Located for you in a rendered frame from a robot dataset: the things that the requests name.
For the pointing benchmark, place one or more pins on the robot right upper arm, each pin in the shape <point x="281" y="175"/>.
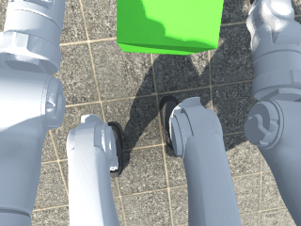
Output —
<point x="274" y="126"/>

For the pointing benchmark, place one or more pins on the carton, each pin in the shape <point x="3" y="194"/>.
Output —
<point x="168" y="27"/>

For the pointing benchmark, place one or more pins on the robot right shin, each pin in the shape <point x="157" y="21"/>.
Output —
<point x="194" y="101"/>

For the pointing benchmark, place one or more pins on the right robot forearm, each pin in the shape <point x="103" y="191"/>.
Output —
<point x="276" y="48"/>

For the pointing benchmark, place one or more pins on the robot shin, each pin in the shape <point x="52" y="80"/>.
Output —
<point x="71" y="137"/>
<point x="194" y="101"/>

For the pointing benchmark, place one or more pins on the robot left upper arm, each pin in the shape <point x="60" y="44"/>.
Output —
<point x="30" y="105"/>

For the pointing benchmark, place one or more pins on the robot left shin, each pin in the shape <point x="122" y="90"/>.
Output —
<point x="71" y="137"/>

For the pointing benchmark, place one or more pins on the left robot forearm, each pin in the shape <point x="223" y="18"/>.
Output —
<point x="31" y="37"/>

